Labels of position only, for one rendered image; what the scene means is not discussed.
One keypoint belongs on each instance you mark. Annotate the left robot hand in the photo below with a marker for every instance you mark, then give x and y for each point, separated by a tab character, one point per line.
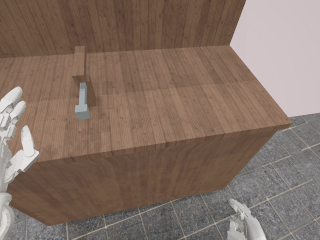
11	111

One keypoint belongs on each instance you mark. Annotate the counter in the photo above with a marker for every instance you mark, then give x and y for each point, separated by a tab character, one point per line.
173	110

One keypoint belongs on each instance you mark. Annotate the left robot forearm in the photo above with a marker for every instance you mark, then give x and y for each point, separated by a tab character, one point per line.
7	216

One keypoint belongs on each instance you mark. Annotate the tap lever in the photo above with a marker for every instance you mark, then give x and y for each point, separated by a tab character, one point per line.
82	110

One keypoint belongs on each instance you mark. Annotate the right robot hand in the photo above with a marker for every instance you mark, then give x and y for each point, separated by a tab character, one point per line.
249	229

